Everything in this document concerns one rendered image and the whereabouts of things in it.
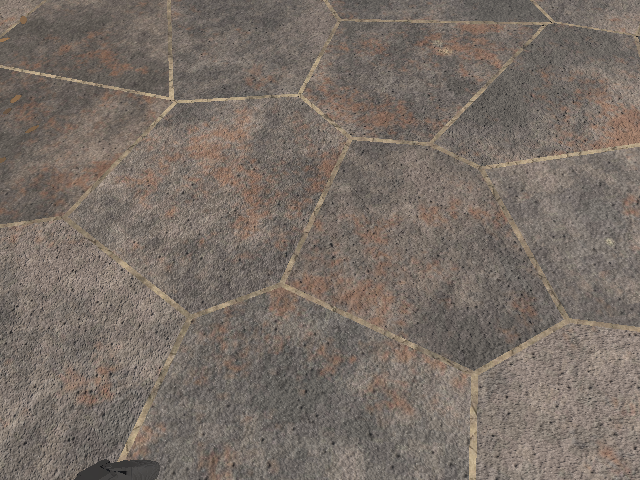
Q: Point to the left robot hand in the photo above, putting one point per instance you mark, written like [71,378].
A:
[123,470]

